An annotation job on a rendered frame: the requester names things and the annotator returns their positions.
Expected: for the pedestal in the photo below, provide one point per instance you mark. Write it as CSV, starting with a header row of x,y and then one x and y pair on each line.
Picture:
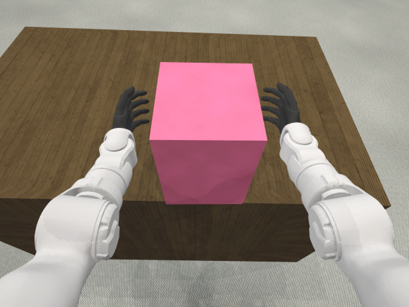
x,y
59,88

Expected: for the right robot upper arm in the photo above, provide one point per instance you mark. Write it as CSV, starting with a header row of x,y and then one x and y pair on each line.
x,y
355,233

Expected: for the right robot hand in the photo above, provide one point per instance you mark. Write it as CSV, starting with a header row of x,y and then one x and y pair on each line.
x,y
288,111

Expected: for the carton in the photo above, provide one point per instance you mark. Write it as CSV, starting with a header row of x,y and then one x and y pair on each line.
x,y
207,132

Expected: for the left robot upper arm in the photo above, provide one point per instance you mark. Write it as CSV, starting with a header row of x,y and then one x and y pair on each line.
x,y
75,233

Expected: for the left robot hand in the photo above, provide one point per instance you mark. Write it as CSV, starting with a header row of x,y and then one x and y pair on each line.
x,y
124,116

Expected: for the right robot forearm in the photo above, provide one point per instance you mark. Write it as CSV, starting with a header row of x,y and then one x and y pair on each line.
x,y
308,168

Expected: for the left robot forearm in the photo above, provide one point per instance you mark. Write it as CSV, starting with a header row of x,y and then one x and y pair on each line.
x,y
111,174

